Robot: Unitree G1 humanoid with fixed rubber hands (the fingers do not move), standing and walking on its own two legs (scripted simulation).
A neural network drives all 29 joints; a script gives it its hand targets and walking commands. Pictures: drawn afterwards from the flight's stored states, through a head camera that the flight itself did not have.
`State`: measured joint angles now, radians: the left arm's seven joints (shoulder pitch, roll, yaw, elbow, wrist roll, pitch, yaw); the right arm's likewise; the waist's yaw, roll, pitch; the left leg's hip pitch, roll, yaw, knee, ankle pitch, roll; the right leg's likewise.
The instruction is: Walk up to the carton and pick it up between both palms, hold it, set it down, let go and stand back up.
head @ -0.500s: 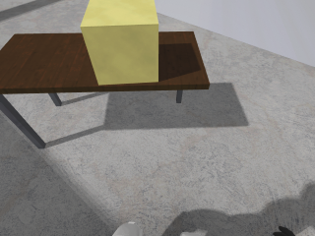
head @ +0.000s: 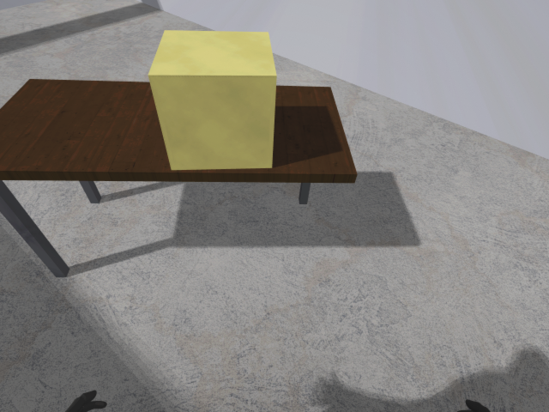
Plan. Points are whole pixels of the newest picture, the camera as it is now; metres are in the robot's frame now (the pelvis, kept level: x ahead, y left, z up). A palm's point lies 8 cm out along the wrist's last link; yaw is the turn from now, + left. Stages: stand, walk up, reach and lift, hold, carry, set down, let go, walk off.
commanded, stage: walk up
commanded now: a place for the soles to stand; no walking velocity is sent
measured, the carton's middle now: (219, 101) +0.91 +0.14 -0.02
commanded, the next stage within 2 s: none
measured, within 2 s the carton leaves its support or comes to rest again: neither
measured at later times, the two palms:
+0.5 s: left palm out of the picture +0.06 +0.44 -0.08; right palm (446, 406) +0.16 -0.26 -0.09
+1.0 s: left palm (19, 307) +0.32 +0.43 -0.08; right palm (416, 372) +0.21 -0.23 -0.09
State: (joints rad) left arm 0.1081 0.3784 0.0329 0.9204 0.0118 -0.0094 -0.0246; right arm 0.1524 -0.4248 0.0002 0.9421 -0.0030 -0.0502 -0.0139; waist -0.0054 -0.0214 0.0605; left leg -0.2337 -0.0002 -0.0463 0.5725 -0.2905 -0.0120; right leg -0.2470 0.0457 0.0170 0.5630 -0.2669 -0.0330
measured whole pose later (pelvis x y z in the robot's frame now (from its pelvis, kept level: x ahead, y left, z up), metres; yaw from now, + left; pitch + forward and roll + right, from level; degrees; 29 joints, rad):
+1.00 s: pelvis +0.20 +0.11 -0.01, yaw -1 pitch -4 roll +1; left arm 0.21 0.43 0.07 0.85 0.02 -0.07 -0.07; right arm 0.38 -0.49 -0.09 0.79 -0.02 -0.07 0.04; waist -0.06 0.01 0.07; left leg -0.10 -0.02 0.13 0.58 -0.42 0.05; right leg -0.35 -0.05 -0.01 0.60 -0.18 -0.01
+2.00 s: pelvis +0.37 +0.12 -0.02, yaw +1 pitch -2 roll +0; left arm 0.11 0.41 0.05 0.86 0.01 -0.01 -0.02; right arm 0.20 -0.43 -0.01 0.90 0.01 -0.05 -0.03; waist 0.00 0.00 0.09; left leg -0.34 0.02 -0.03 0.79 -0.41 -0.02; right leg -0.41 -0.03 -0.07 0.78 -0.33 -0.03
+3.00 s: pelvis +0.37 +0.12 +0.00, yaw +4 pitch -2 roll +0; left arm 0.05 0.40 0.06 1.01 0.02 0.04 -0.04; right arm 0.12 -0.43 0.01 1.00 0.00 -0.03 -0.03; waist 0.02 -0.02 0.09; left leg -0.26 0.01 -0.08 0.59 -0.30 -0.03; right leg -0.30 -0.04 -0.12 0.56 -0.23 -0.02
